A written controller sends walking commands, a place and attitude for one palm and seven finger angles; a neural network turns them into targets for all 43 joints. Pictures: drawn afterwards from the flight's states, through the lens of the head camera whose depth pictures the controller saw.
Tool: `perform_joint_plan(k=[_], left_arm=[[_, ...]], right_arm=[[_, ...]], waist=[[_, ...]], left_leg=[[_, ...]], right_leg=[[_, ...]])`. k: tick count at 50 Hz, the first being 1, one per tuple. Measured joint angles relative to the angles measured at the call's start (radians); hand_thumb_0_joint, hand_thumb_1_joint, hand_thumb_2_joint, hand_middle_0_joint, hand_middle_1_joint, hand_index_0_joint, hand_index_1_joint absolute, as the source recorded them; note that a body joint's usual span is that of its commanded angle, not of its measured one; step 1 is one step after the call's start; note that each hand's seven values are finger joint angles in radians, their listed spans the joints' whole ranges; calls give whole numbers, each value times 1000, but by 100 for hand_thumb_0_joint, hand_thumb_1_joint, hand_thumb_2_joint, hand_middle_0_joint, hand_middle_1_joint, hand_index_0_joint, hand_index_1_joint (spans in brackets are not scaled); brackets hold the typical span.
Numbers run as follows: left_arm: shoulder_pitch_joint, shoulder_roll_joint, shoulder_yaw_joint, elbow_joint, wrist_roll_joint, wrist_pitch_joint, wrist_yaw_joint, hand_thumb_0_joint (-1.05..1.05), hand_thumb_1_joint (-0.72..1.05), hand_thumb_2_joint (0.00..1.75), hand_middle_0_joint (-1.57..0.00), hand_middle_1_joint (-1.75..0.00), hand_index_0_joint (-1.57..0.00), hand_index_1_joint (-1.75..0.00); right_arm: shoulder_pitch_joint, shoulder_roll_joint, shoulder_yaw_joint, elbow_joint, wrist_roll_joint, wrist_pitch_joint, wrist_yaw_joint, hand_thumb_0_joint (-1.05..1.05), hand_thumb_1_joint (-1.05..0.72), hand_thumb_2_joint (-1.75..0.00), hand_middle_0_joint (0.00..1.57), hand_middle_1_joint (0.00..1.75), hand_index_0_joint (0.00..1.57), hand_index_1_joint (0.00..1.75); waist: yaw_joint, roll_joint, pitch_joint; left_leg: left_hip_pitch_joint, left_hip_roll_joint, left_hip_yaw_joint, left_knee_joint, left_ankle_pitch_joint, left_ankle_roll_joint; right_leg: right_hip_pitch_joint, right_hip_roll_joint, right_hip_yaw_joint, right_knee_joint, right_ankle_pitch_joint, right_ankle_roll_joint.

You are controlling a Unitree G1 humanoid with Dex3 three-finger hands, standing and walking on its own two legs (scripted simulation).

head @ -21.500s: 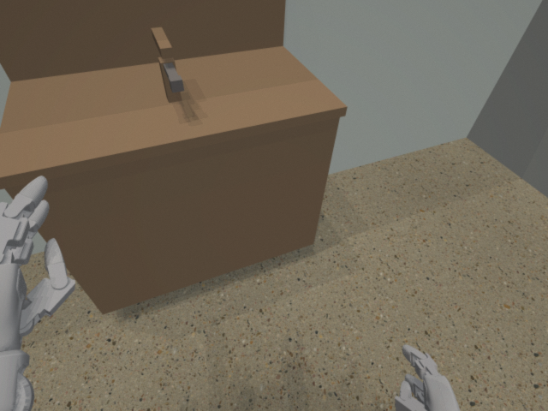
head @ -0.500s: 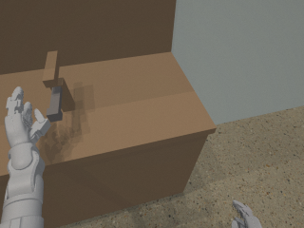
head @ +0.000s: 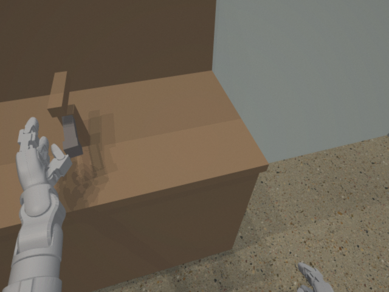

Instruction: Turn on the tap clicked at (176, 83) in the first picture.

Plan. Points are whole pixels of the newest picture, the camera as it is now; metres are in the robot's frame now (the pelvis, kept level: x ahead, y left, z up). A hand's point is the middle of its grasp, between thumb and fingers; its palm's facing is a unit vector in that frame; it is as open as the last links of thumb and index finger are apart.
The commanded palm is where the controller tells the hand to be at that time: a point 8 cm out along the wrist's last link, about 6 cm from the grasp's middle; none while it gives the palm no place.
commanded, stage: push the lever round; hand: left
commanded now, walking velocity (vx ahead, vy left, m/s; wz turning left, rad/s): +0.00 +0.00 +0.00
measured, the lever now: (72, 148) +0.36 +0.28 +0.11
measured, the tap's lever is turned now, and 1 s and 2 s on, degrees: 9 32 54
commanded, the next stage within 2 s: none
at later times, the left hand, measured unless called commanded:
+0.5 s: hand (83, 156) +0.35 +0.25 +0.11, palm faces +0.62 -0.79 -0.06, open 7.8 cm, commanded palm +0.30 +0.28 +0.11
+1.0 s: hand (96, 148) +0.37 +0.23 +0.11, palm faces +0.71 -0.71 -0.05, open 7.9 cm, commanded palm +0.32 +0.25 +0.11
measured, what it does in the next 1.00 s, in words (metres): stands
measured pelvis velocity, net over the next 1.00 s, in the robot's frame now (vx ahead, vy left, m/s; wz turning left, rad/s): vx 0.00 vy -0.01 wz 0.01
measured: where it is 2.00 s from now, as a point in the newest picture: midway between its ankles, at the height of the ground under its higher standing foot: outside the picture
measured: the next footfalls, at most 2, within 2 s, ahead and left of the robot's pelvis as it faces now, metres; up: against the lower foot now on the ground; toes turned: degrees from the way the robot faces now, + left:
none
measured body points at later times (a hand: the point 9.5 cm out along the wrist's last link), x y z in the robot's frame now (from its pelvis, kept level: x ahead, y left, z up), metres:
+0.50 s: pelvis -0.01 -0.01 +0.00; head +0.00 -0.02 +0.45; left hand +0.31 +0.29 +0.11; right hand +0.15 -0.25 -0.11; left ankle +0.03 +0.11 -0.72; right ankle -0.02 -0.08 -0.72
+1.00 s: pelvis +0.00 -0.01 +0.00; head +0.00 -0.01 +0.45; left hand +0.32 +0.26 +0.11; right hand +0.15 -0.25 -0.11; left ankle +0.03 +0.11 -0.72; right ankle -0.02 -0.08 -0.72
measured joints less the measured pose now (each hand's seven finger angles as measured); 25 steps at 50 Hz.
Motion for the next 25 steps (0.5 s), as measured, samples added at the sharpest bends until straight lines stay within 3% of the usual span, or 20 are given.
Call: perform_joint_plan(k=[25], left_arm=[[-65,-90,-63,8,53,20,203,2,91,90,-15,-15,-15,-15]], right_arm=[[-31,8,-1,3,-15,27,7,1,-90,-90,20,30,20,30]], waist=[[-3,8,-6]], left_leg=[[-19,2,-12,11,8,-9]], right_leg=[[-20,3,-12,20,0,-10]])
